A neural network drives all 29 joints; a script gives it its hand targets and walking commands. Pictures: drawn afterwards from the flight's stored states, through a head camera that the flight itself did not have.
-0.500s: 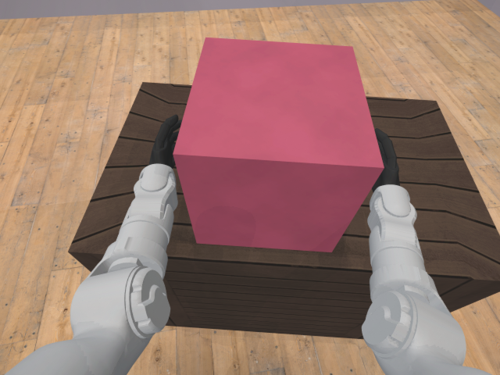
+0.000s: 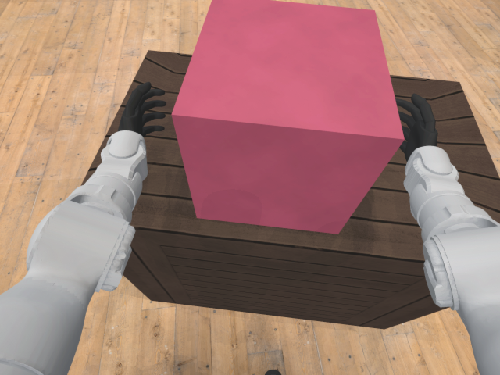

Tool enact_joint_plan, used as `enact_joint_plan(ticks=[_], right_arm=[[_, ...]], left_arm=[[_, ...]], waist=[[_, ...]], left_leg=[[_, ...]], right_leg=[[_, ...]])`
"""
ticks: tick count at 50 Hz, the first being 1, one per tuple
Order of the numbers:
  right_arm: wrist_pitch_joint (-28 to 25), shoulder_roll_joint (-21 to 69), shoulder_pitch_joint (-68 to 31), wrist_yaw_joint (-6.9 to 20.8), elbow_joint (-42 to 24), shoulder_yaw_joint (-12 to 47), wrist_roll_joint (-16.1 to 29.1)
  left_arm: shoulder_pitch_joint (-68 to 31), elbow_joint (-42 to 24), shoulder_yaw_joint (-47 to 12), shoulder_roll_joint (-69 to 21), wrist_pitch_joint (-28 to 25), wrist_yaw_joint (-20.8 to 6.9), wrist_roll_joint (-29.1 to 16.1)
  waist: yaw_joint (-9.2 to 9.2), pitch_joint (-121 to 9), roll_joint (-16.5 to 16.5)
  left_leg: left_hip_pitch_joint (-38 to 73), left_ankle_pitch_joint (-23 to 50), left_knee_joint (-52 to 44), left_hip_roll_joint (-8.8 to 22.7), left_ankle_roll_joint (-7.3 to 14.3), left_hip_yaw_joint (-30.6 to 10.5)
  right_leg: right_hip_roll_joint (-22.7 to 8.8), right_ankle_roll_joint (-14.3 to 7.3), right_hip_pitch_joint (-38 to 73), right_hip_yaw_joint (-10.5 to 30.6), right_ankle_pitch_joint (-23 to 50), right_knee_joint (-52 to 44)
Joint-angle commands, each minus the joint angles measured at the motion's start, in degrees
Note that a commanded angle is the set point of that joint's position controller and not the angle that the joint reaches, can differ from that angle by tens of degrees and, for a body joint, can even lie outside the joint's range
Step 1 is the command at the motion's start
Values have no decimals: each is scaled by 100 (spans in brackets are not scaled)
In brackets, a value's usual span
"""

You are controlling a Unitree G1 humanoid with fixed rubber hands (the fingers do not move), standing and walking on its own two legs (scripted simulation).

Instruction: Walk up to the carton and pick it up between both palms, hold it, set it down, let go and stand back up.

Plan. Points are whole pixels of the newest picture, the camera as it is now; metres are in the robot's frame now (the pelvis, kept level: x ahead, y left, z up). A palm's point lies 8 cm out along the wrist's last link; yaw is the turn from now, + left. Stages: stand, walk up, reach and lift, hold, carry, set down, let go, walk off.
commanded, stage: set down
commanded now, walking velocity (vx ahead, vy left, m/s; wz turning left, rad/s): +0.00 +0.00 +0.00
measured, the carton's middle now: (279, 121) +0.54 -0.04 +0.07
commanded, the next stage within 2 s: none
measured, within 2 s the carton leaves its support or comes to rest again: neither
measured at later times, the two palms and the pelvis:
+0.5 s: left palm (126, 79) +0.49 +0.18 +0.19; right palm (448, 103) +0.46 -0.25 +0.19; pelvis -0.02 -0.01 +0.01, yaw +1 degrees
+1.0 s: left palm (111, 54) +0.48 +0.19 +0.23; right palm (481, 83) +0.45 -0.26 +0.23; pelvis +0.00 -0.01 +0.03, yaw +0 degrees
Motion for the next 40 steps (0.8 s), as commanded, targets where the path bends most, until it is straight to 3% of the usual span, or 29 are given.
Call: enact_joint_plan(ticks=[1,4,9,14,20,29,40], right_arm=[[-92,-1189,-2483,103,-1180,29,214],[159,-1178,-2656,127,-1548,28,265],[520,-1242,-2818,20,-1793,-30,228],[832,-1242,-2947,-131,-1931,-212,17],[1126,-1232,-3065,-195,-1768,-348,-160],[1475,-1377,-3211,-121,-1619,-287,5],[2120,-1553,-3254,-98,-2189,-216,179]], left_arm=[[-2896,-1366,-274,597,-111,-51,-304],[-3019,-1656,-268,747,134,-75,-388],[-3086,-1605,-23,1184,463,-90,-254],[-3202,-1563,167,1325,763,-37,-97],[-3393,-1504,169,1255,1074,-2,-60],[-3533,-1757,59,1186,1575,-41,-146],[-3370,-2739,402,1486,2535,-46,-66]], waist=[[-181,-4492,190],[-142,-4736,-42],[-98,-4543,-451],[-98,-4291,-500],[-187,-3913,-217],[-285,-3531,148],[-221,-3456,51]], left_leg=[[1764,2406,203,-266,-310,51],[1240,1976,134,-341,-147,68],[226,1035,-325,-448,98,67],[265,722,-763,-447,140,38],[1086,899,-887,-385,-10,11],[2138,1569,-787,-336,-181,-96],[2547,2066,-957,-363,-133,-130]], right_leg=[[120,385,2228,26,2533,321],[60,438,2748,158,2544,415],[-91,560,3844,488,2348,426],[-111,514,4241,536,2145,217],[-25,373,3813,310,2078,-88],[85,289,3303,126,2247,-394],[116,338,3856,193,2841,-573]])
